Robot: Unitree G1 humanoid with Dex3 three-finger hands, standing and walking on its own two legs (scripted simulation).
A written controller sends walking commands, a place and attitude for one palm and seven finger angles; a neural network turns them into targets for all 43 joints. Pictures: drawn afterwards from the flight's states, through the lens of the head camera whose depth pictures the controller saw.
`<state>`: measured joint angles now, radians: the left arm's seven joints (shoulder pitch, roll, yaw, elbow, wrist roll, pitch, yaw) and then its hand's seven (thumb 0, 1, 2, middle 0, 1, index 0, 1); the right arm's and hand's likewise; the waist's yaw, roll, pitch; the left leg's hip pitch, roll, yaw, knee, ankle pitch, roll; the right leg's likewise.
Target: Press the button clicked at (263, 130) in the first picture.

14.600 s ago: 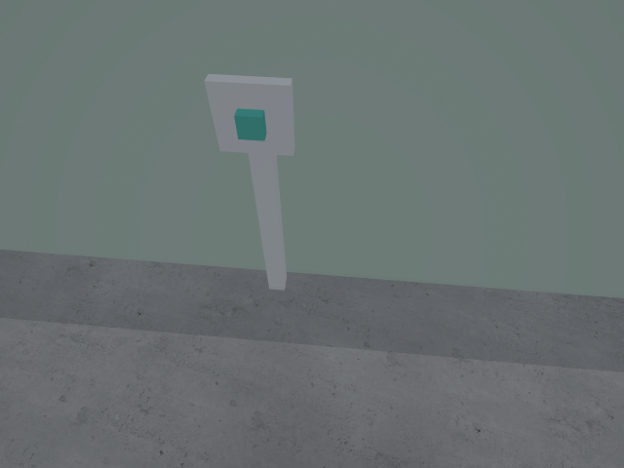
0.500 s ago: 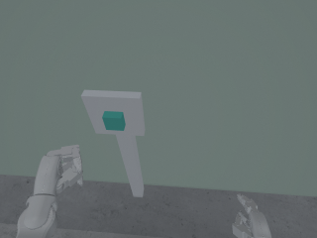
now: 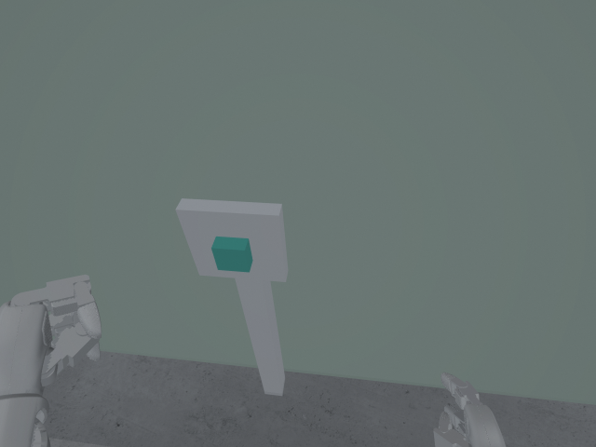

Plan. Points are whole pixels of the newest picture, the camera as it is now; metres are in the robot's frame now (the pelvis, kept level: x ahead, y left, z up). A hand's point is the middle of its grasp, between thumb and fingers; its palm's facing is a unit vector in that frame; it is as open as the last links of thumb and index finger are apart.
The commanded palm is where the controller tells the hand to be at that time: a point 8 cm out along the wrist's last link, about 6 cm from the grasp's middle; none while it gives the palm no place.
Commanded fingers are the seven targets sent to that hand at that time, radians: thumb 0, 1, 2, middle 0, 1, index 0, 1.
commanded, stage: draw the hand back to the body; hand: left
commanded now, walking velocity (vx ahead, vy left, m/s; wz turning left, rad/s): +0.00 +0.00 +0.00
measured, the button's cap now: (233, 253) +0.44 +0.18 -0.01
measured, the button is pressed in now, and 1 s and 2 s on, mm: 0 0 0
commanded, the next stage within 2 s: step back with the hand held close in 0.32 s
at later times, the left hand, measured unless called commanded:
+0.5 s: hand (81, 342) +0.16 +0.23 +0.16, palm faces +0.42 -0.82 -0.39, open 3.1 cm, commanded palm +0.11 +0.27 +0.17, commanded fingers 0.00 0.90 0.90 -1.30 -1.50 -1.30 -1.50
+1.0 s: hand (43, 384) +0.12 +0.25 +0.15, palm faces +0.33 -0.80 -0.50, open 3.1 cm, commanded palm +0.06 +0.30 +0.17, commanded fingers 0.00 0.90 0.90 -1.30 -1.50 -1.30 -1.50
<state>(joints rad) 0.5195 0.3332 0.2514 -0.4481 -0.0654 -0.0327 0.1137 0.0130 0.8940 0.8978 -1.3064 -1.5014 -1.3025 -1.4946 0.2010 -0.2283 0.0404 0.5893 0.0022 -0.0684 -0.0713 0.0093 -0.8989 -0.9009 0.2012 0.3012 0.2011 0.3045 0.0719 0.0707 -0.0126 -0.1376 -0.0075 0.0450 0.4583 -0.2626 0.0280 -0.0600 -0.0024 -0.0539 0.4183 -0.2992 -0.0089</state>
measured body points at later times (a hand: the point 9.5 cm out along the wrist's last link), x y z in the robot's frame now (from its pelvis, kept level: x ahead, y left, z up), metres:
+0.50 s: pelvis -0.02 -0.01 +0.00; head -0.04 -0.03 +0.45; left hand +0.13 +0.28 +0.19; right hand +0.17 -0.23 -0.08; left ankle -0.01 +0.10 -0.74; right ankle -0.04 -0.11 -0.74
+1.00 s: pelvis -0.07 +0.02 -0.01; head -0.05 +0.01 +0.44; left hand +0.10 +0.30 +0.18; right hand +0.11 -0.22 -0.08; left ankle -0.01 +0.10 -0.74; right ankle -0.04 -0.11 -0.74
